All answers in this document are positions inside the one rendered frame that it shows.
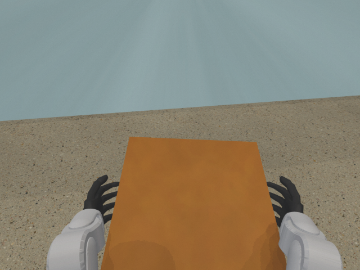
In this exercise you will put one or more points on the robot left hand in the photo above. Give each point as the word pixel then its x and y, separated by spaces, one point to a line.
pixel 95 200

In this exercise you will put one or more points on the robot right forearm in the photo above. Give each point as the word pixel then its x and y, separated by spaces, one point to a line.
pixel 305 246

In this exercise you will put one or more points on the robot right hand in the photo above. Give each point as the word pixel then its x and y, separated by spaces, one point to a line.
pixel 291 203

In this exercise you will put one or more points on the carton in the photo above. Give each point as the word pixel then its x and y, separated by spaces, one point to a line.
pixel 192 204

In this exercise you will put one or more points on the robot left forearm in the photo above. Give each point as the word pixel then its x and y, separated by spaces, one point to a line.
pixel 77 246

